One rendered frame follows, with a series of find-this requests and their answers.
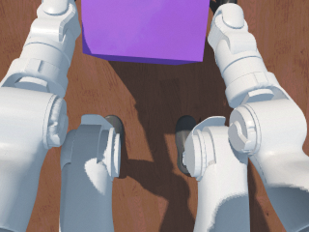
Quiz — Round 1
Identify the robot right hand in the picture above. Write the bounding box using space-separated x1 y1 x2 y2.
209 0 238 15

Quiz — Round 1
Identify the right robot upper arm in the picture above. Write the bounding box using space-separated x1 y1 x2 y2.
228 99 309 232

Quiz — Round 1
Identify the robot right forearm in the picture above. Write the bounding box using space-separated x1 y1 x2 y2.
208 3 307 137

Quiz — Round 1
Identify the carton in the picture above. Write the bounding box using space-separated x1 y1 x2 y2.
81 0 210 66

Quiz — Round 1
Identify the robot right shin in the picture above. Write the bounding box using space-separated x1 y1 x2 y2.
183 116 248 173

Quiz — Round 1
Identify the robot left forearm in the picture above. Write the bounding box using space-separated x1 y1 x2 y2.
0 0 81 99

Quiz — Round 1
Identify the robot right thigh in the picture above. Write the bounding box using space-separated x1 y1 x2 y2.
187 126 250 232

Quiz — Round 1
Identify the left robot upper arm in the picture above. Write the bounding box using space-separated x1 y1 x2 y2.
0 86 69 232

